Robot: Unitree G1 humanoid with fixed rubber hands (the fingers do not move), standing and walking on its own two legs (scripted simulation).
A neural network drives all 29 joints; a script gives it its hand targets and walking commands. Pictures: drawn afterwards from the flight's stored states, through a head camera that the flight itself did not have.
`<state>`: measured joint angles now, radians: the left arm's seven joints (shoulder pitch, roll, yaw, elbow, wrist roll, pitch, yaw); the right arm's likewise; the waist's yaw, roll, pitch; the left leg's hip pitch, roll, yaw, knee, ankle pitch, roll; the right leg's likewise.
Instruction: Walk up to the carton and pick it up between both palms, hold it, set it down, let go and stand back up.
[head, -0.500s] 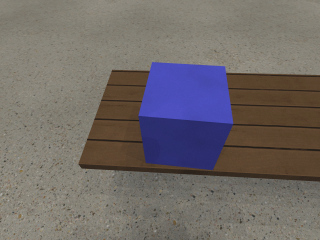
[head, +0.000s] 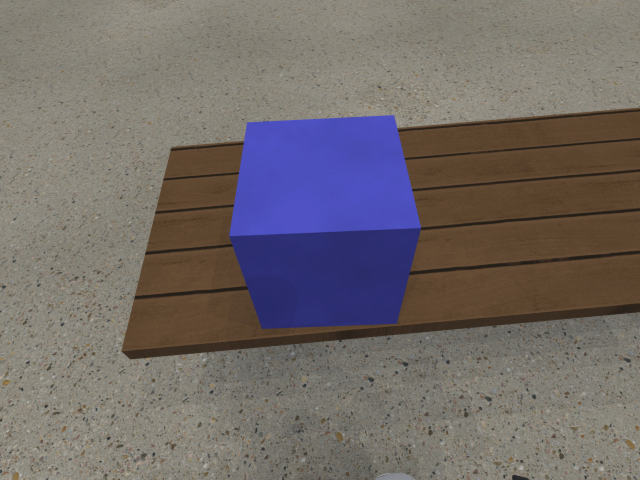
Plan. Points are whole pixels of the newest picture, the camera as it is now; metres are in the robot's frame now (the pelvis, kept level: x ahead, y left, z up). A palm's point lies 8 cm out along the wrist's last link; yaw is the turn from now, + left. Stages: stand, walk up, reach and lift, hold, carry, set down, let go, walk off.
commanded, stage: walk up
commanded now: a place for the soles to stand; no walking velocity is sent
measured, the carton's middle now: (324, 227) +0.50 +0.02 -0.03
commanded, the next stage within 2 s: reach and lift in 0.64 s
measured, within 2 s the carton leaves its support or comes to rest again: neither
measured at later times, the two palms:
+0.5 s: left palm out of the picture +0.09 +0.23 -0.11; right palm out of the picture +0.02 -0.26 -0.13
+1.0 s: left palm (177, 441) +0.18 +0.22 -0.10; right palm (546, 470) +0.15 -0.26 -0.10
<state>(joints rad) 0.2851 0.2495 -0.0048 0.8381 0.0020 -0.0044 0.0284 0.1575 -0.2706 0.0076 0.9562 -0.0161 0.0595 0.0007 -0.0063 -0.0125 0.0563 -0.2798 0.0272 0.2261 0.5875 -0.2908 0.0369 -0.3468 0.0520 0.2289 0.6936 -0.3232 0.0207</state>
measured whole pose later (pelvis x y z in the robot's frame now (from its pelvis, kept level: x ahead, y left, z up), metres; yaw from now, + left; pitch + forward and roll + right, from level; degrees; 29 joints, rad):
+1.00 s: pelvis -0.01 -0.01 -0.02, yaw +0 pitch -3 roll -1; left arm 0.06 0.24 0.02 0.40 0.11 0.52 -0.05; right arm 0.04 -0.21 -0.05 0.73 0.08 0.06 0.03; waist -0.04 -0.02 0.13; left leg -0.36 0.07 0.08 0.82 -0.39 0.00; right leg -0.36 0.02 -0.04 0.78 -0.37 -0.03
